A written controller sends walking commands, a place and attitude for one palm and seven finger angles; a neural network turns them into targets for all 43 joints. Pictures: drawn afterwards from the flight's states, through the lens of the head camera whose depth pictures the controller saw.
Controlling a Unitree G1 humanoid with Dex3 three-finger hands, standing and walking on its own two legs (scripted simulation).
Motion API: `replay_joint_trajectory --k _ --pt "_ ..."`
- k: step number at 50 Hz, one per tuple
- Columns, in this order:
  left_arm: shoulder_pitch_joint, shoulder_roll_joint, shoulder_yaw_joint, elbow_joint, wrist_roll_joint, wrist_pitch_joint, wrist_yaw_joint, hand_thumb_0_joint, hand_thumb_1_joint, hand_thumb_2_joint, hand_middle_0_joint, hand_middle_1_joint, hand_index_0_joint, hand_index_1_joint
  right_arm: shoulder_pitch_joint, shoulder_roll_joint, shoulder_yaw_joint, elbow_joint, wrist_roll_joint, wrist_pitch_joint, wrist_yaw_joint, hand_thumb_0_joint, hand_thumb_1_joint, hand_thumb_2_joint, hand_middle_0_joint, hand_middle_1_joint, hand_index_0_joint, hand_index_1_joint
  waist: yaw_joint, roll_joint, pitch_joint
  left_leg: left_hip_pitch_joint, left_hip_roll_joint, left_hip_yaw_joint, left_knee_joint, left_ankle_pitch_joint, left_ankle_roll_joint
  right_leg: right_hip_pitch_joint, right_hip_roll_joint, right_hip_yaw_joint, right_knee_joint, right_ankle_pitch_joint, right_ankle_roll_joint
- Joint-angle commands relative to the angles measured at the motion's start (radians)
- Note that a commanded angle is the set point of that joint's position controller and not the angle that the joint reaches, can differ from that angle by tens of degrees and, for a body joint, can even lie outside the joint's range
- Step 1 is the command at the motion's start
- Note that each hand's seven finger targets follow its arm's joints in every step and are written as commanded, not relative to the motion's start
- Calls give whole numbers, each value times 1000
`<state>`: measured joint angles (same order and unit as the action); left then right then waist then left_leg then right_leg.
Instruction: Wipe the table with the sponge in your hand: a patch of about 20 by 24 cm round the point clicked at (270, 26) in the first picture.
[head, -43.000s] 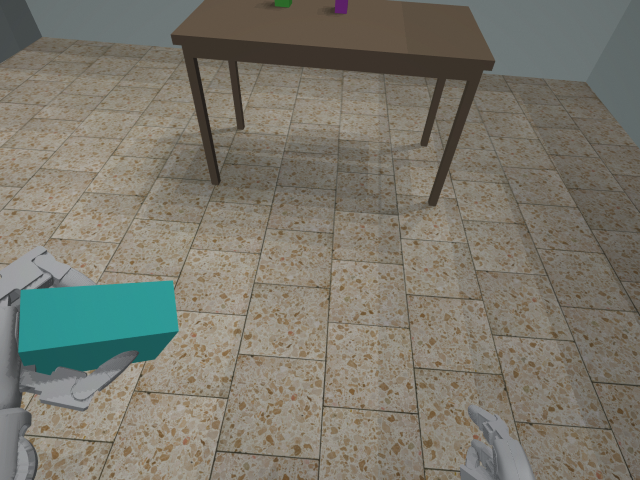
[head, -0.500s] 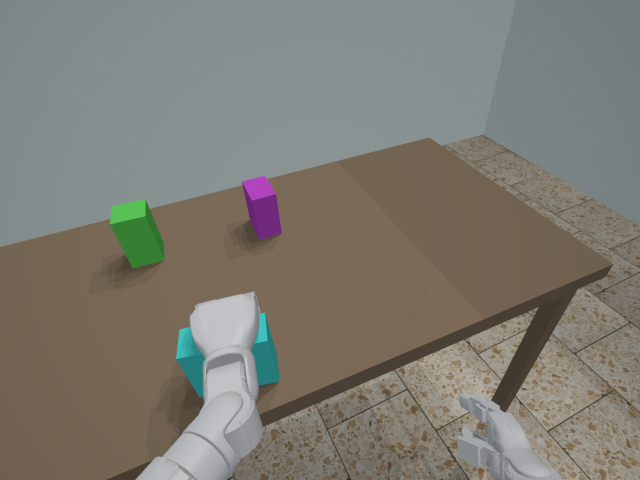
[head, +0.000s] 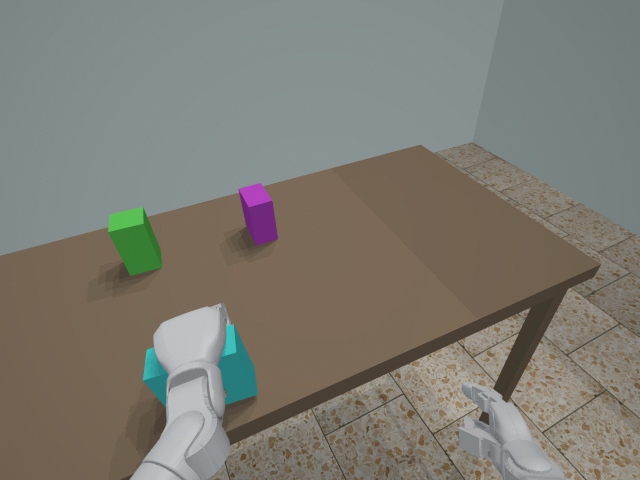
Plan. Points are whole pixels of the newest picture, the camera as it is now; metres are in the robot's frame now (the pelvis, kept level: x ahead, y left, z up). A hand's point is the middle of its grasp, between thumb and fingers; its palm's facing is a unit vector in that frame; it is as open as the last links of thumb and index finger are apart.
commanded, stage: slide back across to the middle lane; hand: left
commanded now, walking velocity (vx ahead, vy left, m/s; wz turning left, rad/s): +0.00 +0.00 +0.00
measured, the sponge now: (208, 379) +0.26 +0.20 -0.02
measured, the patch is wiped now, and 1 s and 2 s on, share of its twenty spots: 1.00 1.00 1.00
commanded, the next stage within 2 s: wipe forward along the middle lane in 0.24 s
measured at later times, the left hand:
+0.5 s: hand (192, 371) +0.25 +0.21 +0.02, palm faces -0.02 -0.11 -0.99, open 9.2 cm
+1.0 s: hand (184, 344) +0.29 +0.24 +0.01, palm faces -0.07 -0.03 -1.00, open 9.3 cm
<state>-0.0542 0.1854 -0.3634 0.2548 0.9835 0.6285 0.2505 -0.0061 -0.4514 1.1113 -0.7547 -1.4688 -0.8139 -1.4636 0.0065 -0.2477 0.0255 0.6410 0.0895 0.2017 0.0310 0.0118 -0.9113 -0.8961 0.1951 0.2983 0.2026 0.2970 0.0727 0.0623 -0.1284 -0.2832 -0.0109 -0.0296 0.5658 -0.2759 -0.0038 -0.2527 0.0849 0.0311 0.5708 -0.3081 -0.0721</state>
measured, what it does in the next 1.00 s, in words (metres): stands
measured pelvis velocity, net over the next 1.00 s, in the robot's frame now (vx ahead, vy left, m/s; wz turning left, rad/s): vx -0.02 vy -0.02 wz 0.03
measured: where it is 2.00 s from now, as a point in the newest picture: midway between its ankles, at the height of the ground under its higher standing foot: outside the picture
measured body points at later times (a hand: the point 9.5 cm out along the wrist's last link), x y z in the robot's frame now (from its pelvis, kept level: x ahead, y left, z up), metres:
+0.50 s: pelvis +0.00 -0.01 +0.00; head -0.04 -0.04 +0.45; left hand +0.25 +0.22 +0.07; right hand +0.24 -0.22 -0.08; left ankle +0.02 +0.13 -0.73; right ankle +0.00 -0.08 -0.73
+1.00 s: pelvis -0.02 -0.02 -0.01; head -0.03 -0.06 +0.44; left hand +0.29 +0.24 +0.07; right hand +0.17 -0.26 -0.12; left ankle +0.02 +0.12 -0.73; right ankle +0.00 -0.08 -0.73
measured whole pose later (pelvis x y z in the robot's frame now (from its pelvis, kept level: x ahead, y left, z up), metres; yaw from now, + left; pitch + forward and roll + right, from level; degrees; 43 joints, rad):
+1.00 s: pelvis -0.02 -0.02 -0.01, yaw +2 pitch +5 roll +1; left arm -0.31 0.29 -0.17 0.61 1.00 0.42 0.23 -0.01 -0.54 1.16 -0.82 -1.41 -0.87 -1.39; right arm 0.13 -0.27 0.01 0.69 0.07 0.14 -0.06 0.01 -0.91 -0.90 0.20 0.30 0.20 0.30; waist 0.04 0.07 -0.14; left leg -0.47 0.00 -0.07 0.65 -0.27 0.01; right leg -0.43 0.10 -0.01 0.65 -0.30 -0.10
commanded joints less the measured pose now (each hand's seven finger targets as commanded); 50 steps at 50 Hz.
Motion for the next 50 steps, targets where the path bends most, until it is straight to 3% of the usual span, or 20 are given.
replay_joint_trajectory --k 1,6,10,11,14,19,20,21,25,28,30,34,35,38,40,43,45,46,48,50 --pt "-88 130 101 -75 8 5 -15 0 100 1300 -1200 -1600 -1200 -1600 -251 -90 -36 -187 4 -63 -9 0 -900 -900 200 300 200 300 29 -105 -60 33 -40 22 -52 131 44 4 -28 54 -138 160 -4" --pt "-8 150 131 -107 14 -25 -12 0 100 1300 -1200 -1600 -1200 -1600 -243 -90 -37 -191 0 -71 -9 0 -900 -900 200 300 200 300 37 -91 -91 36 -41 21 -44 174 41 36 -29 58 -116 260 -6" --pt "53 175 158 -142 6 -41 -9 0 100 1300 -1200 -1600 -1200 -1600 -246 -96 -39 -189 -4 -75 -6 0 -900 -900 200 300 200 300 37 -132 -85 38 -42 14 -33 204 41 48 -27 84 -120 351 -5" --pt "39 136 116 -153 8 -40 -10 0 100 1300 -1200 -1600 -1200 -1600 -244 -91 -38 -193 -3 -75 -6 0 -900 -900 200 300 200 300 26 -124 -77 35 -42 23 -34 199 44 43 -32 72 -115 351 1" --pt "44 124 99 -150 8 -33 -12 0 100 1300 -1200 -1600 -1200 -1600 -243 -91 -41 -189 -1 -80 -5 0 -900 -900 200 300 200 300 24 -131 -53 40 -38 19 -34 198 45 22 -31 63 -125 324 2" --pt "-36 163 136 -110 3 -38 -13 0 100 1300 -1200 -1600 -1200 -1600 -232 -98 -37 -169 -3 -85 -23 0 -900 -900 200 300 200 300 14 -141 -39 28 -40 20 -39 152 47 0 -31 70 -140 257 6" --pt "-55 197 171 -97 9 -41 -11 0 100 1300 -1200 -1600 -1200 -1600 -228 -105 -40 -161 -6 -86 -28 0 -900 -900 200 300 200 300 18 -131 -38 30 -41 17 -43 140 46 -9 -28 85 -150 230 3" --pt "-83 177 150 -89 14 -46 -9 0 100 1300 -1200 -1600 -1200 -1600 -222 -100 -39 -163 -4 -86 -33 0 -900 -900 200 300 200 300 11 -125 -47 18 -42 22 -44 127 47 -8 -32 74 -140 211 5" --pt "-114 231 217 -19 29 -69 1 0 100 1300 -1200 -1600 -1200 -1600 -204 -107 -41 -145 -11 -99 -50 0 -900 -900 200 300 200 300 27 -112 -69 4 -47 17 -40 112 43 -11 -30 90 -140 203 -1" --pt "-157 194 188 25 29 -86 7 0 100 1300 -1200 -1600 -1200 -1600 -183 -105 -42 -144 -11 -105 -60 0 -900 -900 200 300 200 300 7 -155 -75 -26 -51 24 -28 93 44 -16 -36 84 -134 197 9" --pt "-186 229 222 61 35 -92 8 0 100 1300 -1200 -1600 -1200 -1600 -177 -111 -43 -134 -14 -106 -66 0 -900 -900 200 300 200 300 11 -152 -72 -38 -50 17 -29 78 42 -29 -35 97 -140 178 5" --pt "-260 227 211 147 36 -103 8 0 100 1300 -1200 -1600 -1200 -1600 -145 -114 -43 -124 -12 -109 -78 0 -900 -900 200 300 200 300 -10 -170 -45 -81 -54 22 -14 35 44 -64 -44 95 -145 113 16" --pt "-270 264 243 154 37 -107 6 0 100 1300 -1200 -1600 -1200 -1600 -144 -121 -45 -123 -15 -109 -81 0 -900 -900 200 300 200 300 -3 -170 -48 -83 -54 17 -14 32 43 -65 -41 110 -151 106 12" --pt "-327 240 213 205 38 -120 3 0 100 1300 -1200 -1600 -1200 -1600 -117 -119 -44 -123 -10 -108 -85 0 -900 -900 200 300 200 300 -21 -139 -48 -110 -54 20 -6 5 42 -92 -43 86 -137 54 15" --pt "-308 291 264 247 36 -131 2 0 100 1300 -1200 -1600 -1200 -1600 -103 -128 -48 -120 -13 -108 -87 0 -900 -900 200 300 200 300 -7 -156 -66 -128 -55 13 0 2 41 -86 -41 105 -140 47 12" --pt "-395 262 224 290 39 -156 2 0 100 1300 -1200 -1600 -1200 -1600 -74 -125 -47 -119 -11 -108 -93 0 -900 -900 200 300 200 300 -41 -151 -48 -161 -55 19 20 -26 43 -122 -49 96 -135 9 21" --pt "-415 309 262 328 48 -169 3 0 100 1300 -1200 -1600 -1200 -1600 -58 -133 -49 -114 -13 -107 -93 0 -900 -900 200 300 200 300 -37 -143 -49 -180 -54 7 24 -37 42 -140 -45 106 -132 -14 15" --pt "-433 292 244 333 43 -180 5 0 100 1300 -1200 -1600 -1200 -1600 -43 -128 -50 -116 -13 -109 -93 0 -900 -900 200 300 200 300 -44 -145 -69 -189 -53 14 32 -36 45 -129 -50 92 -119 -2 20" --pt "-459 324 269 365 40 -198 10 0 100 1300 -1200 -1600 -1200 -1600 -30 -133 -52 -112 -12 -109 -97 0 -900 -900 200 300 200 300 -51 -179 -77 -218 -53 15 49 -43 45 -129 -54 109 -120 -7 26" --pt "-441 338 295 373 34 -213 15 0 100 1300 -1200 -1600 -1200 -1600 -17 -135 -58 -114 -13 -111 -94 0 -900 -900 200 300 200 300 -35 -158 -110 -226 -53 8 50 -33 44 -116 -51 115 -110 23 21"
